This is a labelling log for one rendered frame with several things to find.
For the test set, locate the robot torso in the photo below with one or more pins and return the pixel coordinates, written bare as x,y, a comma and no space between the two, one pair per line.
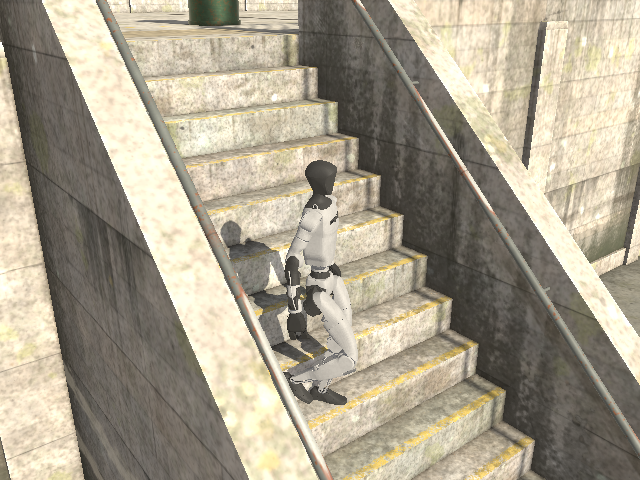
320,250

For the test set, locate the robot right upper arm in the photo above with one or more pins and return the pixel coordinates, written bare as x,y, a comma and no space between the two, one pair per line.
308,225

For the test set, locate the right robot shin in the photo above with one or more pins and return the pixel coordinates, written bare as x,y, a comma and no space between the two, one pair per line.
325,369

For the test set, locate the robot right forearm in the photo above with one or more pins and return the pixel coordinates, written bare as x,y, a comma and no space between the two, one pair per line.
292,265

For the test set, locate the left robot hand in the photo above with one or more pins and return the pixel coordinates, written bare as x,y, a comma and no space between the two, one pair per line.
335,270

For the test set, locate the right robot hand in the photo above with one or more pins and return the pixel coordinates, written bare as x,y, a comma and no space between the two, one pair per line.
296,323

